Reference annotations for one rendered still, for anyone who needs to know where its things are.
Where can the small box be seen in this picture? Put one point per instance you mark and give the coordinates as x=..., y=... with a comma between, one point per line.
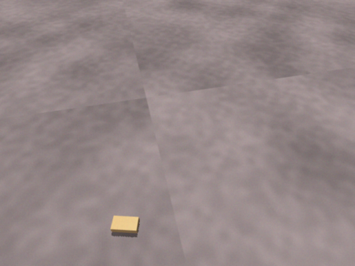
x=125, y=224

